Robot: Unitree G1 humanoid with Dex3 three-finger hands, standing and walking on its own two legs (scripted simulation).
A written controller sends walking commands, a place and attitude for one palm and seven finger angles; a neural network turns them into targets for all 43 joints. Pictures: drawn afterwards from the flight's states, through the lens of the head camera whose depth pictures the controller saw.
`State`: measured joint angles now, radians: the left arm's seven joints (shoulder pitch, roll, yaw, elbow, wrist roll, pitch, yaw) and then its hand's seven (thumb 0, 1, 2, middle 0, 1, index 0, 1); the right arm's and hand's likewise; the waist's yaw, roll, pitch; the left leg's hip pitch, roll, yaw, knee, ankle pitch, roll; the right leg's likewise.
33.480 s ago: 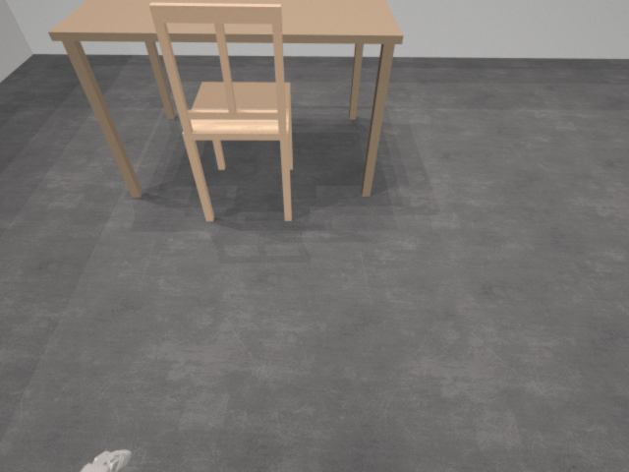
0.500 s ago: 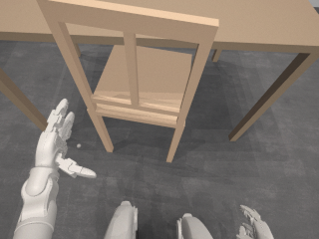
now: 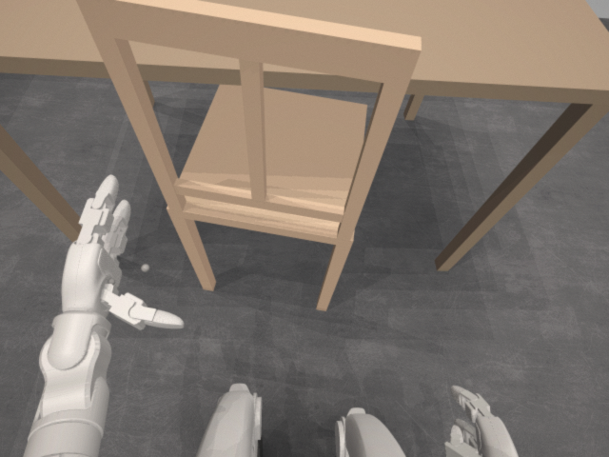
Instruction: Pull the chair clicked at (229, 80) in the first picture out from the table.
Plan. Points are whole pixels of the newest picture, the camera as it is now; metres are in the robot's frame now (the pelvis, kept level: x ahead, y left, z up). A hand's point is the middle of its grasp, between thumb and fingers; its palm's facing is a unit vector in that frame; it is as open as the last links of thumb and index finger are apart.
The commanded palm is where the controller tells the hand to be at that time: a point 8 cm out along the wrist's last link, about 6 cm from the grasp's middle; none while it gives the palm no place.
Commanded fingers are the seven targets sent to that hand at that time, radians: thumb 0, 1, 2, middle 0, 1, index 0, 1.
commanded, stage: aim the fingers beside a spindle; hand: left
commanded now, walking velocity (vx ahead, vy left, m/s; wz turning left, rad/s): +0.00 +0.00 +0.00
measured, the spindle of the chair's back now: (256, 141) +0.55 +0.09 +0.03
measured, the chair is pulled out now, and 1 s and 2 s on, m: -0.05 -0.05 -0.05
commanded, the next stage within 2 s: push the fingers through the gap in 0.78 s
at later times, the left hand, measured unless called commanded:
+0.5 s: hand (142, 270) +0.34 +0.22 +0.02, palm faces +0.06 -1.00 -0.05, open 16.9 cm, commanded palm +0.31 +0.25 +0.02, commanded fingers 0.00 -0.50 0.30 -0.06 -0.08 -0.06 -0.08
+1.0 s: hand (159, 279) +0.33 +0.19 +0.02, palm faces +0.03 -1.00 -0.03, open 16.9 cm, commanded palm +0.32 +0.25 +0.02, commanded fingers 0.00 -0.50 0.30 -0.06 -0.08 -0.06 -0.08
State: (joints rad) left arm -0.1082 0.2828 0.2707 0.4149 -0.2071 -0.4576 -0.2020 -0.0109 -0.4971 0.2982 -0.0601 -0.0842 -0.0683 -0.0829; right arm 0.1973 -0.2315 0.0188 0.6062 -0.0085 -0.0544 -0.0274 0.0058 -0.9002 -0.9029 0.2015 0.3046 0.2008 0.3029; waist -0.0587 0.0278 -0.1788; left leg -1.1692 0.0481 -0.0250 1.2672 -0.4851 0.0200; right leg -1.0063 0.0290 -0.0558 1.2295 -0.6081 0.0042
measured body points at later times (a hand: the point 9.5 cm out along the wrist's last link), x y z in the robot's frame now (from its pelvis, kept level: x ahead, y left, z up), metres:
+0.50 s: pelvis +0.00 +0.00 +0.00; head +0.10 +0.02 +0.44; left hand +0.33 +0.27 +0.03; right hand +0.14 -0.25 -0.11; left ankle +0.06 +0.10 -0.62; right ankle -0.01 -0.13 -0.62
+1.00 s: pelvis +0.00 +0.00 +0.00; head +0.10 +0.02 +0.44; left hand +0.32 +0.25 +0.02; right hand +0.15 -0.25 -0.10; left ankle +0.06 +0.10 -0.62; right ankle -0.01 -0.13 -0.62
